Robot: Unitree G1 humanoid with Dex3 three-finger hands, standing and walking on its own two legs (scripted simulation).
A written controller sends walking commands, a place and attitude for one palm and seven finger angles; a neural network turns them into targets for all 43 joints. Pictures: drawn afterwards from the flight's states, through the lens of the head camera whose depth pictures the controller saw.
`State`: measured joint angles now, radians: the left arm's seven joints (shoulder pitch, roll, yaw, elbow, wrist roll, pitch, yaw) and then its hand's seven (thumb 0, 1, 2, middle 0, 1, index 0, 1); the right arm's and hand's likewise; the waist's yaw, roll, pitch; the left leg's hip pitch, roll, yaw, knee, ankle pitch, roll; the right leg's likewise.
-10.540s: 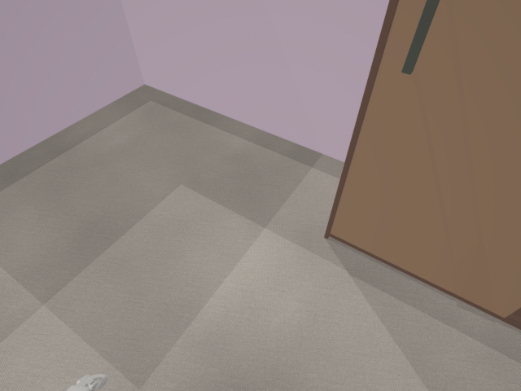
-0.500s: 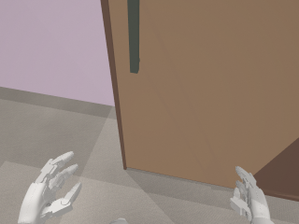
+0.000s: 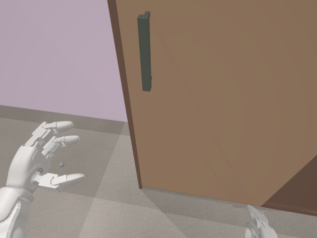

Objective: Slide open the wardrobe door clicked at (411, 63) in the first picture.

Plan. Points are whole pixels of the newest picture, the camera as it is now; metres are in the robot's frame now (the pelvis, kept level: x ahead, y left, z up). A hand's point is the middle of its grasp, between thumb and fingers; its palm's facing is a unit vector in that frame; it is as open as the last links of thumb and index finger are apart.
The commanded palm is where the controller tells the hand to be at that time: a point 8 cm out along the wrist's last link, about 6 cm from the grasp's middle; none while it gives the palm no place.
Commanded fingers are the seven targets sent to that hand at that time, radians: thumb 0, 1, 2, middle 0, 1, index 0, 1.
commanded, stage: raise the hand with hooked fingers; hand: left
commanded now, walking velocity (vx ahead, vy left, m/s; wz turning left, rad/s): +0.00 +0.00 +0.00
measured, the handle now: (147, 54) +0.53 +0.09 +0.22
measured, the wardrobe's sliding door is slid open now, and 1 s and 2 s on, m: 0.00 0.00 0.00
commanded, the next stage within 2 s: move the hooked fingers beside the handle in 1.12 s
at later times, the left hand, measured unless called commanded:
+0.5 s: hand (32, 122) +0.26 +0.26 +0.22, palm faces -0.01 -0.99 -0.16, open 14.0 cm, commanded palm +0.23 +0.31 +0.23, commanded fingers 0.00 -0.50 0.30 -0.30 -1.20 -0.30 -1.20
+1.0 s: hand (32, 104) +0.28 +0.27 +0.24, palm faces +0.03 -0.99 -0.10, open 14.0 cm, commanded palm +0.25 +0.30 +0.25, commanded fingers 0.00 -0.50 0.30 -0.30 -1.20 -0.30 -1.20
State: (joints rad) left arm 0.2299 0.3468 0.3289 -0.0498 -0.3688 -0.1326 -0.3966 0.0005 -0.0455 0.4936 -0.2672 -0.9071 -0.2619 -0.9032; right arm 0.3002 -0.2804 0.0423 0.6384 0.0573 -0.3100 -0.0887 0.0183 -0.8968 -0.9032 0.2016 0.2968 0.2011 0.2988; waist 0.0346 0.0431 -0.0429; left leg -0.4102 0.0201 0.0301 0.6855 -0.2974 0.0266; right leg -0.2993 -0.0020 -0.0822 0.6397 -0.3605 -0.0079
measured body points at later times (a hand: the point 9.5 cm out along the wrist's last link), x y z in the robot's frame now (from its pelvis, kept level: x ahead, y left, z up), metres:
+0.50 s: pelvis +0.00 +0.00 +0.02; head -0.02 -0.02 +0.47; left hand +0.25 +0.31 +0.23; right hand +0.21 -0.20 -0.04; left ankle +0.04 +0.10 -0.72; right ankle -0.01 -0.11 -0.72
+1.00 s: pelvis +0.01 -0.02 +0.02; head -0.02 -0.04 +0.47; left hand +0.27 +0.32 +0.25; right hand +0.21 -0.24 -0.04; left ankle +0.04 +0.10 -0.72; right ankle -0.01 -0.11 -0.72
